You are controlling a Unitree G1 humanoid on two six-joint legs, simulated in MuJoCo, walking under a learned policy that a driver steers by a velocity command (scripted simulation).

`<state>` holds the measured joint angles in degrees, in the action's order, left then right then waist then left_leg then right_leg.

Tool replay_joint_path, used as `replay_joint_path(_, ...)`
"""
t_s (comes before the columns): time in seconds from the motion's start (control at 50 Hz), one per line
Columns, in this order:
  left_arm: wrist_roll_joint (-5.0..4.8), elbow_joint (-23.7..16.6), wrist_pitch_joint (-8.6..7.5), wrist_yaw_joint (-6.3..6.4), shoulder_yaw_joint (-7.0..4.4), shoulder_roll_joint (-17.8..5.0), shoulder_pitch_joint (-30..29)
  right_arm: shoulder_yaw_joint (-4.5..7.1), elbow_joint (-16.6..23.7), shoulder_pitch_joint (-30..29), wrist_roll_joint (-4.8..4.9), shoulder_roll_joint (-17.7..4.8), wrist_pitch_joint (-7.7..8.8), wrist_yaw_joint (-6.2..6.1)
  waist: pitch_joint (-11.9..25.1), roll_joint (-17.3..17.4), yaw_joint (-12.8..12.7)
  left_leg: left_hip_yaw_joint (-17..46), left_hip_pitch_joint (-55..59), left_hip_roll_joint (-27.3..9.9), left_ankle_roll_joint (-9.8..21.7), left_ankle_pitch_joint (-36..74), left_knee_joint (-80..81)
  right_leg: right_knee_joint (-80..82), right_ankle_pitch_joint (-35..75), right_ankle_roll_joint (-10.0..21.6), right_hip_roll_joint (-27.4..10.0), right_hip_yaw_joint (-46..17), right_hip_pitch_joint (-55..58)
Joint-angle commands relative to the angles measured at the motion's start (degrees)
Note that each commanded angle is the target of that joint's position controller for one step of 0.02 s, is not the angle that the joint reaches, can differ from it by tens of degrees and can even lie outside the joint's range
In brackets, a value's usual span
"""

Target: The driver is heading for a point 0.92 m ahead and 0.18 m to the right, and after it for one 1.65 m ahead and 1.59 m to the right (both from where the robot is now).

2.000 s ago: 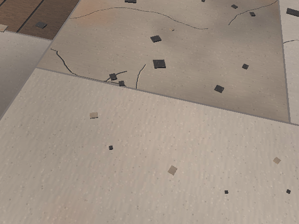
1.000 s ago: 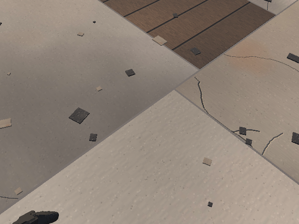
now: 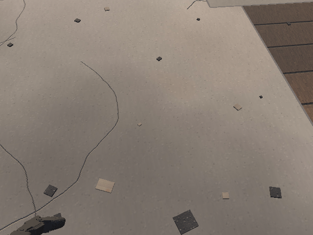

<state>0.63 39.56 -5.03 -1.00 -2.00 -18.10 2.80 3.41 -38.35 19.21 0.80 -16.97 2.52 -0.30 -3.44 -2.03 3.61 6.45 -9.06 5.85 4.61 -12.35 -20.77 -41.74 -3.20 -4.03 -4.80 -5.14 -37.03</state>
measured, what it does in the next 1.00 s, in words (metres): walks ahead, turning right: right foot, then left foot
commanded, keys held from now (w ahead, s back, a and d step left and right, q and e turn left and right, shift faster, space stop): w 0.06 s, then w+e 0.94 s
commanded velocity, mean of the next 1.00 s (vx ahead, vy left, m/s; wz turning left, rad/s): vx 0.50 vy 0.00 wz -0.29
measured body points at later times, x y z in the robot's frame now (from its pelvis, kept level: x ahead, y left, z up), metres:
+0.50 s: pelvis +0.28 -0.06 +0.00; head +0.32 -0.08 +0.45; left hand +0.31 +0.22 -0.11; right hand +0.49 -0.32 -0.08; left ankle +0.44 +0.10 -0.70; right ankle +0.25 -0.15 -0.75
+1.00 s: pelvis +0.55 -0.07 +0.00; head +0.58 -0.08 +0.44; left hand +0.83 +0.09 -0.09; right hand +0.46 -0.35 -0.12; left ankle +0.51 +0.06 -0.75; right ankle +0.63 -0.27 -0.69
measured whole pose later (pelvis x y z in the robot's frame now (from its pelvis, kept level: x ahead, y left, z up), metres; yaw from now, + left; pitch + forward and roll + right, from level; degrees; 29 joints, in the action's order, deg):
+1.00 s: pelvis +0.55 -0.07 +0.00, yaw -23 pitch +1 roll +3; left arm -1.2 36.2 -1.3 -1.7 -3.4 -18.4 7.9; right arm 4.1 -47.0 18.9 0.0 -17.0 5.2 0.1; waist -2.5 -2.9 5.1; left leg -7.6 -0.4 1.6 0.8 -14.8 -14.0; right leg -45.9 -3.0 -0.7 -5.6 -2.7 -39.4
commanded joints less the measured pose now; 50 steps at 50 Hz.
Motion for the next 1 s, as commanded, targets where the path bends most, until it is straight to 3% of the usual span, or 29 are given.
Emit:
replay_joint_path(0.02,-0.68,-4.0,-0.93,-0.61,-0.49,-3.2,-4.5,3.06,2.5,0.0,0.29,-10.5,0.81,-0.64,2.6,6.3,0.5,8.6,-6.1,-11.7,8.1,6.6,6.3,8.0,9.6,-0.2,3.6,2.7,10.0)
replay_joint_path(0.06,-0.88,-4.2,-1.34,-1.03,-0.94,-4.4,-5.1,2.72,1.1,1.6,0.53,-9.3,0.84,-0.57,2.3,7.0,0.7,10.9,-2.5,-13.6,7.5,4.6,3.8,10.6,9.0,1.2,3.1,1.5,9.9)
replay_joint_path(0.12,-1.05,-3.8,-1.55,-1.40,-1.69,-5.9,-2.5,2.70,-0.2,1.7,0.01,-9.2,0.50,-0.39,1.7,9.5,-0.6,12.3,3.3,-16.7,6.4,9.2,0.5,11.8,2.0,4.4,2.8,2.8,10.1)
replay_joint_path(0.14,-0.92,-3.1,-1.57,-1.25,-2.14,-6.4,0.1,2.58,-0.4,1.2,-0.02,-8.9,0.30,-0.27,2.3,9.6,-2.2,11.3,4.2,-16.0,5.5,15.7,-2.6,13.1,0.0,6.0,3.7,4.5,13.5)
replay_joint_path(0.16,-0.59,-1.5,-1.70,-0.97,-3.07,-8.0,5.7,2.01,-0.4,1.3,-0.29,-7.5,0.17,-0.21,5.9,8.3,-4.8,8.5,4.5,-13.1,4.1,24.1,-10.5,13.8,0.4,8.0,4.3,5.3,20.9)
replay_joint_path(0.18,-0.06,-0.6,-1.84,-0.91,-3.74,-10.9,13.9,0.96,0.4,3.4,-1.24,-5.3,0.06,-0.45,14.6,2.3,-7.1,4.9,-2.1,-9.7,1.8,17.8,-26.1,11.5,3.9,12.3,-3.3,-4.3,35.7)
replay_joint_path(0.2,-0.12,1.4,-1.24,-1.39,-5.19,-15.5,19.1,0.13,0.9,10.2,-0.01,-2.6,0.81,-0.45,20.9,-15.8,-5.4,-1.3,-22.0,-0.8,-3.8,-8.9,-46.7,19.9,-10.1,22.3,-13.9,-32.1,52.8)
replay_joint_path(0.22,-2.19,1.3,-1.10,-2.02,-3.86,-10.6,19.2,0.47,0.9,7.5,0.05,-6.5,1.43,-0.42,18.6,-12.3,-6.6,2.4,-31.1,-2.2,-4.1,-18.9,-52.6,26.5,-24.6,22.3,-15.2,-43.1,54.2)
replay_joint_path(0.24,-2.25,0.5,-0.81,-1.85,-3.06,-7.8,15.8,1.27,2.1,0.2,0.66,-9.2,1.86,-0.26,10.7,-6.0,-7.6,2.2,-34.5,-5.1,-3.7,-14.4,-53.7,27.0,-25.1,19.9,-13.7,-36.4,48.1)
replay_joint_path(0.26,-1.34,-0.3,-0.34,-1.61,-2.73,-7.1,13.9,0.93,3.2,-4.7,-0.05,-8.5,2.41,-0.29,7.0,-0.4,-7.6,0.7,-33.6,-6.7,-3.5,-11.1,-51.9,27.2,-19.5,18.6,-11.0,-29.9,42.0)
replay_joint_path(0.28,-1.01,-0.3,-0.08,-1.36,-2.68,-7.0,12.7,0.87,4.2,-6.9,-0.85,-7.6,3.05,-0.23,4.0,0.4,-6.5,0.1,-33.5,-8.1,-3.8,-8.6,-47.9,27.4,-12.3,19.0,-9.3,-25.9,37.3)
replay_joint_path(0.32,-0.71,-0.6,0.00,-0.68,-2.18,-5.4,12.6,0.79,4.3,-6.4,-1.78,-6.1,3.51,-0.08,4.9,-2.4,-4.7,-0.2,-28.4,-9.5,-4.5,-5.4,-41.1,28.5,-3.3,18.2,-5.3,-20.2,34.2)
replay_joint_path(0.36,-1.34,-0.1,0.15,-0.04,-2.30,-5.7,13.8,0.38,4.2,-6.6,-1.94,-4.7,3.40,-0.01,5.4,-3.4,-4.3,-1.6,-27.2,-9.1,-6.0,-5.9,-35.3,29.1,2.1,19.0,-4.6,-17.5,32.8)
replay_joint_path(0.46,-2.01,1.2,1.21,1.64,-3.35,-8.5,17.0,-0.80,5.7,-15.8,-1.33,-2.3,3.67,0.39,3.2,-2.9,-6.8,-2.5,-22.7,-6.8,-8.4,8.0,-17.2,29.5,2.9,17.2,-2.3,-13.2,26.9)
replay_joint_path(0.56,-2.53,2.3,2.59,2.22,-3.49,-8.1,20.7,-0.22,6.6,-21.7,-0.41,-3.7,4.61,1.31,2.9,-3.5,-8.1,-1.3,-15.9,-4.2,-7.8,12.9,-7.8,25.8,-1.1,15.1,-2.6,-16.8,27.2)
replay_joint_path(0.6,-2.52,2.1,2.94,2.34,-3.77,-8.3,19.9,0.52,6.3,-20.5,-0.11,-5.1,4.95,1.28,3.0,-4.8,-6.5,-0.9,-12.4,-4.4,-6.5,10.0,-5.7,23.3,-1.5,14.1,-3.3,-19.5,28.3)
replay_joint_path(0.62,-2.52,1.9,3.09,2.33,-3.73,-7.8,19.0,1.06,5.5,-17.5,-0.08,-5.9,5.10,1.09,3.7,-5.0,-4.5,-1.4,-7.9,-4.7,-5.2,9.9,-3.5,20.9,-0.6,13.2,-2.7,-19.5,27.7)
replay_joint_path(0.64,-2.23,1.4,3.04,2.20,-3.30,-6.4,18.3,1.90,4.4,-12.7,-0.44,-7.3,5.22,0.65,6.4,-4.6,-2.0,-1.4,0.1,-6.1,-3.5,9.3,-2.1,15.6,1.6,11.6,-0.3,-18.0,25.8)
replay_joint_path(0.66,-1.44,0.2,2.76,1.91,-2.19,-3.3,17.5,2.85,3.5,-4.5,-1.30,-10.1,5.25,0.07,13.4,-0.1,1.9,6.0,13.1,-14.5,0.2,5.6,-3.3,1.8,-2.9,9.7,2.6,-14.0,20.1)
replay_joint_path(0.68,-2.18,-1.5,2.24,1.94,-0.79,1.0,24.4,4.02,1.9,1.0,-1.84,-14.7,4.30,0.02,21.0,15.3,-0.1,28.1,30.3,-27.3,9.0,-4.0,-0.6,-15.8,-25.7,6.1,10.6,-5.4,2.6)
replay_joint_path(0.7,-3.12,-1.2,2.12,2.08,-1.44,-3.6,25.3,3.48,1.1,1.4,-0.69,-11.1,3.86,0.54,18.6,17.1,0.0,38.3,28.8,-30.3,10.6,-16.2,3.0,-25.3,-30.4,5.3,6.5,-4.4,-6.4)
replay_joint_path(0.72,-3.07,-1.0,2.37,2.11,-2.55,-7.3,20.4,2.42,1.5,-1.2,-0.50,-7.1,3.80,0.50,10.8,11.0,1.0,30.8,22.2,-27.4,8.4,-16.3,4.2,-28.7,-25.2,4.9,4.2,-4.7,-8.5)
replay_joint_path(0.74,-2.48,-1.4,2.67,2.12,-2.78,-7.4,17.3,1.84,1.6,-3.8,-0.84,-5.5,3.65,0.50,6.6,7.6,0.3,22.8,16.2,-24.8,6.8,-9.1,4.9,-28.8,-20.8,4.3,2.5,-3.1,-7.5)
replay_joint_path(0.76,-1.89,-2.1,2.78,1.94,-2.90,-6.8,15.3,1.38,1.1,-5.5,-1.06,-4.1,3.56,0.59,3.8,7.0,-0.6,17.4,11.5,-22.5,6.2,-2.8,6.3,-27.0,-18.1,3.9,1.3,-2.7,-6.7)
replay_joint_path(0.78,-1.90,-2.6,3.01,1.54,-3.02,-6.0,14.6,1.08,0.7,-6.6,-1.48,-3.4,3.60,0.54,2.5,8.1,-1.8,13.0,8.0,-20.9,5.6,1.3,7.6,-25.6,-16.2,3.8,-0.1,-2.5,-4.9)
replay_joint_path(0.84,-2.19,-4.1,3.74,0.73,-2.30,-2.7,13.1,1.56,-0.8,-7.0,-1.12,-4.3,4.16,0.57,1.6,8.3,-2.7,5.3,3.5,-19.9,6.3,7.8,11.1,-21.8,-13.3,3.0,-1.6,-0.6,-3.4)
replay_joint_path(0.9,-1.79,-5.7,3.67,0.14,-1.75,-1.8,9.8,2.28,-2.3,-6.9,-1.10,-6.8,4.28,0.44,1.3,6.3,-2.5,-0.5,3.9,-20.1,7.0,14.2,12.3,-14.4,-6.6,2.2,-2.2,-0.1,-4.4)
replay_joint_path(1.0,-1.89,-8.2,2.69,-1.57,-1.00,-1.0,1.2,2.66,-4.7,-4.4,-0.35,-9.4,3.52,0.17,0.0,4.6,0.5,-9.3,5.7,-19.1,4.6,17.8,11.9,0.6,4.9,4.1,-0.5,4.1,0.1)
Velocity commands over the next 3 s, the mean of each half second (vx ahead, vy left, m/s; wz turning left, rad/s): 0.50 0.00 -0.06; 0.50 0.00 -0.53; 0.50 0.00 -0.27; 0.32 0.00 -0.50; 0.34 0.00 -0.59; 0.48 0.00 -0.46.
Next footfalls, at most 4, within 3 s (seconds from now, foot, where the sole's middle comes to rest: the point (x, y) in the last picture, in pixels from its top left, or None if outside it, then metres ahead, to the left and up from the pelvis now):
0.16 right None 0.29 -0.15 -0.78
0.66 left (136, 211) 0.55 0.05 -0.78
1.16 right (210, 171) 0.73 -0.30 -0.78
1.66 left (187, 111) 1.09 -0.24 -0.78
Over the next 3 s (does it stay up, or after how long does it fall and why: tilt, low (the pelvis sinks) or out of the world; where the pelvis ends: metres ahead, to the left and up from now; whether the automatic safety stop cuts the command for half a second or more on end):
stays up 1.19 -0.68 -0.01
